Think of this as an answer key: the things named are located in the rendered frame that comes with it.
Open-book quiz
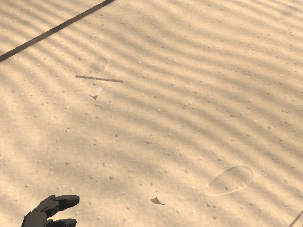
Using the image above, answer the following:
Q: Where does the robot left hand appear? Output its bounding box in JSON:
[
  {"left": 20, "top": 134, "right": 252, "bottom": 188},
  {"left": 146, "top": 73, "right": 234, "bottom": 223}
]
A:
[{"left": 21, "top": 195, "right": 80, "bottom": 227}]

